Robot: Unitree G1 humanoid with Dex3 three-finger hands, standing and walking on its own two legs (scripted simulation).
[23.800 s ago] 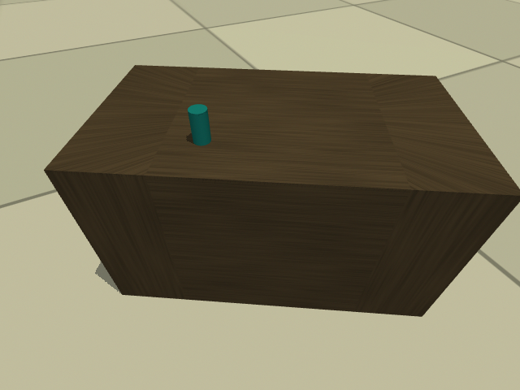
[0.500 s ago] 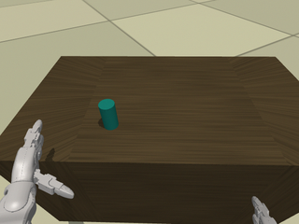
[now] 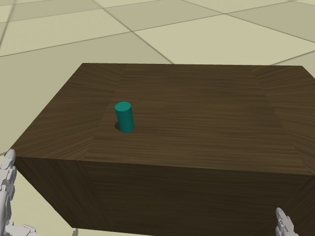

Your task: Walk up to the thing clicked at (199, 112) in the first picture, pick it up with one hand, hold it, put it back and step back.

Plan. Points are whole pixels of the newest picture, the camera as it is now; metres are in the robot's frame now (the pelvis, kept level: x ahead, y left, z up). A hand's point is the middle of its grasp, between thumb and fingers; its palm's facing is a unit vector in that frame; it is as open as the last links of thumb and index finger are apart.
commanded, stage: sink last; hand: left
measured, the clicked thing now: (125, 117) +0.55 +0.16 +0.02
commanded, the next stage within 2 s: home in 0.02 s
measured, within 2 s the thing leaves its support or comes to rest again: neither
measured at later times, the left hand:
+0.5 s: hand (70, 233) +0.17 +0.22 +0.01, palm faces +0.20 -0.94 -0.27, open 17.5 cm
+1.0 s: hand (94, 233) +0.19 +0.19 -0.06, palm faces +0.09 -0.96 -0.25, open 17.7 cm
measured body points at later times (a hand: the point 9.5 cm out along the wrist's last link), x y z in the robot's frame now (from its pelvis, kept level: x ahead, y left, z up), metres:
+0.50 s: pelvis +0.00 +0.01 +0.00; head +0.02 +0.00 +0.45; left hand +0.15 +0.27 +0.03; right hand +0.16 -0.21 -0.05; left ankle +0.01 +0.14 -0.70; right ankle +0.04 -0.14 -0.70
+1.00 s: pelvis +0.02 +0.01 -0.01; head +0.04 +0.02 +0.44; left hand +0.18 +0.24 -0.04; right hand +0.16 -0.23 -0.08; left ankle +0.01 +0.14 -0.70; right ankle +0.04 -0.14 -0.70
